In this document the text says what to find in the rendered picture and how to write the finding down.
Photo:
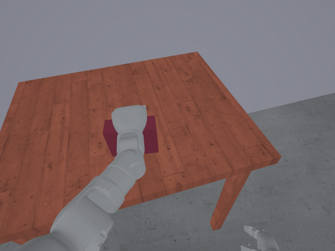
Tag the left robot forearm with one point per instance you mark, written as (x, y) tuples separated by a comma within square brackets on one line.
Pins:
[(109, 188)]

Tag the sponge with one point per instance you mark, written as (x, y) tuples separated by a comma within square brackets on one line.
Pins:
[(149, 134)]

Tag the robot left upper arm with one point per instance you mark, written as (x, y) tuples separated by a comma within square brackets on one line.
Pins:
[(85, 227)]

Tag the left robot hand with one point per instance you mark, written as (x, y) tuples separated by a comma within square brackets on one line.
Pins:
[(129, 117)]

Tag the right robot hand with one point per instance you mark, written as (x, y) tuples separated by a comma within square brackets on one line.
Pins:
[(264, 239)]

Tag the table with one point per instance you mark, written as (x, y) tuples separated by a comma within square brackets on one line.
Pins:
[(52, 144)]

